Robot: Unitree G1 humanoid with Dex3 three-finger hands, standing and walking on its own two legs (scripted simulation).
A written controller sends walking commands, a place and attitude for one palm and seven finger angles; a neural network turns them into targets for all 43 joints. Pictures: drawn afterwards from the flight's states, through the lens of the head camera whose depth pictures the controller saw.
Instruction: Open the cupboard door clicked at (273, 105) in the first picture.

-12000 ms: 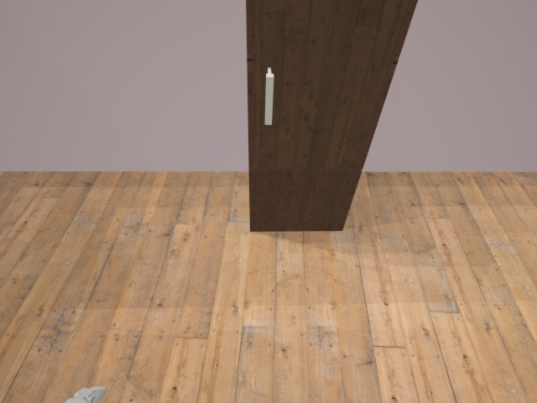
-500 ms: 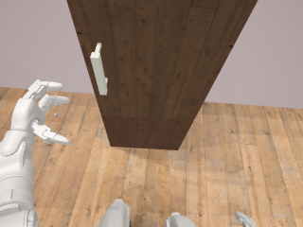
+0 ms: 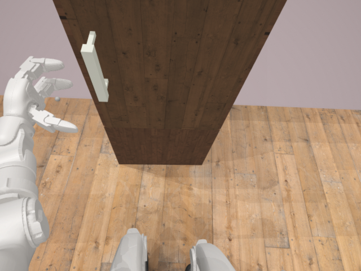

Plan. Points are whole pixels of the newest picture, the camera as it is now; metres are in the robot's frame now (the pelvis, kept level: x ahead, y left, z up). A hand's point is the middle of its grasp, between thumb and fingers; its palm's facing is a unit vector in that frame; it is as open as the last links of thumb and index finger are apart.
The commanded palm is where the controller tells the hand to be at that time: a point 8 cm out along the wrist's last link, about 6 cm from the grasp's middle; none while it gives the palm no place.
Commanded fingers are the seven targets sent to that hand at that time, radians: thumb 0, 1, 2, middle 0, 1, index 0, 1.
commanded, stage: move the hooked fingers beside the handle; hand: left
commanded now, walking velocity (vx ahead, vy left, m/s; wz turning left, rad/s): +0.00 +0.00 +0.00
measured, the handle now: (98, 69) +0.55 +0.18 +0.06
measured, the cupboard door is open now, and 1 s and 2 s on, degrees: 0 0 0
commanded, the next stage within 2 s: slide the fingers in behind the handle in 1.14 s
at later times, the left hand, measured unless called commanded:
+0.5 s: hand (65, 81) +0.50 +0.24 +0.07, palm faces -0.01 -1.00 -0.02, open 14.0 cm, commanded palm +0.48 +0.28 +0.07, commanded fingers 0.00 -0.50 0.30 -0.30 -1.20 -0.30 -1.20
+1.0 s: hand (63, 87) +0.49 +0.25 +0.06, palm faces -0.01 -1.00 +0.00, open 14.0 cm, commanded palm +0.48 +0.28 +0.06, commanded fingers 0.00 -0.50 0.30 -0.30 -1.20 -0.30 -1.20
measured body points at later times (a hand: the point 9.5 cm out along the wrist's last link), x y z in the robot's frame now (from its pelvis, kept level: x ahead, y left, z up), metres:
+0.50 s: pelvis +0.00 +0.01 -0.01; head +0.14 +0.04 +0.42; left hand +0.50 +0.30 +0.07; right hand +0.01 -0.26 -0.11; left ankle +0.06 +0.11 -0.64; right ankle -0.01 -0.12 -0.64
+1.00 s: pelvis +0.00 +0.01 -0.01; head +0.13 +0.05 +0.42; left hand +0.49 +0.30 +0.06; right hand +0.02 -0.26 -0.10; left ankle +0.06 +0.11 -0.64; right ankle -0.01 -0.12 -0.64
